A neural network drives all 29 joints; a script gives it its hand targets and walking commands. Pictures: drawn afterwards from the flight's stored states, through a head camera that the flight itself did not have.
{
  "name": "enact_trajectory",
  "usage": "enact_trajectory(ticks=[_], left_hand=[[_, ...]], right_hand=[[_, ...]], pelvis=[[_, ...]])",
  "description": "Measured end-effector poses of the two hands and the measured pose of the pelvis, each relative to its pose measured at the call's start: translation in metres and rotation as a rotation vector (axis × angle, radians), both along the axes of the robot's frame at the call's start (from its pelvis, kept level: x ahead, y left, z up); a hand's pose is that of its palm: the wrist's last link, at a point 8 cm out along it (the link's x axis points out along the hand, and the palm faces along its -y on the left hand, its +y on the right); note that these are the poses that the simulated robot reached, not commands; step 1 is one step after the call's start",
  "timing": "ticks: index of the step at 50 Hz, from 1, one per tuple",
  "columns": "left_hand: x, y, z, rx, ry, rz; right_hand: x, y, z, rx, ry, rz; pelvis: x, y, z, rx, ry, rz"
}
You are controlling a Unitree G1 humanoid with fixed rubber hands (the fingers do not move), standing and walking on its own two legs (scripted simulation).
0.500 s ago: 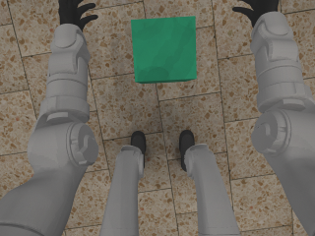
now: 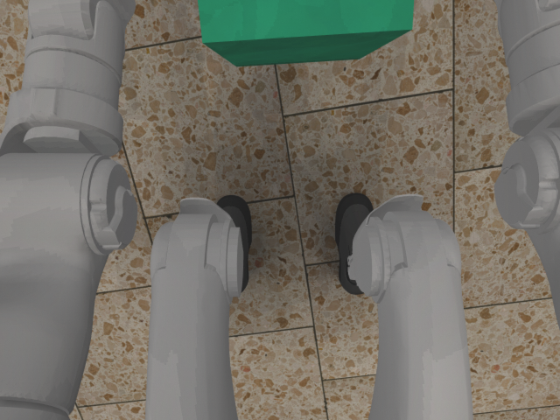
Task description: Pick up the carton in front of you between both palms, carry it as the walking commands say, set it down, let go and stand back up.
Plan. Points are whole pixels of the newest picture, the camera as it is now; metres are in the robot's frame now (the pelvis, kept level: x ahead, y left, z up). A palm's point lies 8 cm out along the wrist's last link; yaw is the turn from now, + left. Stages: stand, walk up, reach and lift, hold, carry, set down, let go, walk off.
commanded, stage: reach and lift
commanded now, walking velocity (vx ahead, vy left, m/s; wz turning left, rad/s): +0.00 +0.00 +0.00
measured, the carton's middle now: out of the picture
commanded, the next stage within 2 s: none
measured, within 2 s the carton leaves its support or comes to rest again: leaves its support in 1.10 s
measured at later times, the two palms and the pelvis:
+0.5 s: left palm out of the picture +0.57 +0.18 -0.21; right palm out of the picture +0.59 -0.18 -0.21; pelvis +0.01 +0.00 -0.05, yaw +0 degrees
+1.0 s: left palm out of the picture +0.57 +0.15 -0.22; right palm out of the picture +0.58 -0.16 -0.22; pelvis +0.00 +0.00 -0.05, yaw +0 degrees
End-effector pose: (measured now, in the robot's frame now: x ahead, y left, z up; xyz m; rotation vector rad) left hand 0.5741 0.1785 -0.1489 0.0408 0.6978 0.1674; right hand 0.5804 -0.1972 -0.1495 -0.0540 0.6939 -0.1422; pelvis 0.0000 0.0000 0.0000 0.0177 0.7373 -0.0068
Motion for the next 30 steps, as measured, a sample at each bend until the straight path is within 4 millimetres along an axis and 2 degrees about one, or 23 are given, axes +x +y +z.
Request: enact_trajectory(ticks=[9, 13, 17, 21, 30], left_hand=[[0.0, -0.003, -0.059, -0.006, 0.04, -0.014], [0.0, -0.003, -0.074, -0.009, 0.041, -0.013], [0.002, -0.002, -0.076, -0.01, 0.022, -0.012], [0.003, -0.002, -0.07, -0.009, 0.003, -0.015], [-0.003, -0.009, -0.063, -0.023, 0.016, -0.031]], right_hand=[[-0.001, 0.005, -0.059, 0.004, 0.039, 0.017], [0.0, 0.007, -0.074, 0.002, 0.041, 0.026], [0.006, 0.013, -0.075, 0.004, 0.021, 0.04], [0.009, 0.02, -0.069, 0.009, 0.0, 0.046], [-0.001, 0.023, -0.064, 0.016, 0.022, 0.048]], pelvis=[[-0.003, -0.002, -0.034, 0.0, -0.089, 0.003], [0.003, -0.002, -0.041, 0.001, -0.121, 0.0], [0.008, -0.001, -0.047, 0.002, -0.123, -0.001], [0.01, 0.0, -0.05, 0.002, -0.116, 0.002], [0.004, 0.001, -0.047, -0.002, -0.111, 0.005]])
